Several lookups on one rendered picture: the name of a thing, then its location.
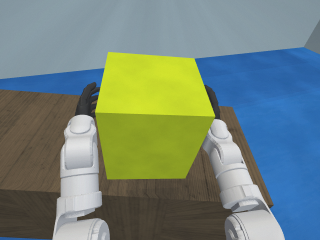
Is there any pedestal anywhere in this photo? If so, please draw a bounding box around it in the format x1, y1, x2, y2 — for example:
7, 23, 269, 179
0, 89, 274, 240

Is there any left robot hand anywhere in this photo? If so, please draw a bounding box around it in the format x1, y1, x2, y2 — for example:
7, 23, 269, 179
74, 82, 101, 118

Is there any robot left upper arm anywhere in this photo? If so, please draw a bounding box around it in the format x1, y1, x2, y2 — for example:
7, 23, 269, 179
54, 218, 110, 240

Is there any right robot hand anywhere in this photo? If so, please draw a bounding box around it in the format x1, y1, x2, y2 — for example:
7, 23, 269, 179
204, 84, 221, 120

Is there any robot left forearm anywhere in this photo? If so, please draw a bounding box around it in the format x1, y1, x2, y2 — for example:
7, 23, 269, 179
52, 114, 102, 240

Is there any robot right forearm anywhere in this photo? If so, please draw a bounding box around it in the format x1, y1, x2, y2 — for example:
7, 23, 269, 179
202, 119, 285, 240

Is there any carton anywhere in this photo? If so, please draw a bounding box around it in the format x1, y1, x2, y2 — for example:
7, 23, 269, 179
95, 52, 216, 180

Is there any robot right upper arm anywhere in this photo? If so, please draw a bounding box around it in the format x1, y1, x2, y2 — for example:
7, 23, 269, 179
224, 209, 284, 240

